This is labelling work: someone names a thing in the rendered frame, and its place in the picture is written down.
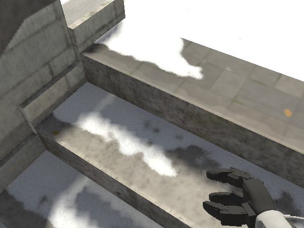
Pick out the right robot forearm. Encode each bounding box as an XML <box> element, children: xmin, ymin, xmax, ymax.
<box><xmin>255</xmin><ymin>210</ymin><xmax>296</xmax><ymax>228</ymax></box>

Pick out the robot right hand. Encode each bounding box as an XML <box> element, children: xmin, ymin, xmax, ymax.
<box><xmin>202</xmin><ymin>166</ymin><xmax>277</xmax><ymax>228</ymax></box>

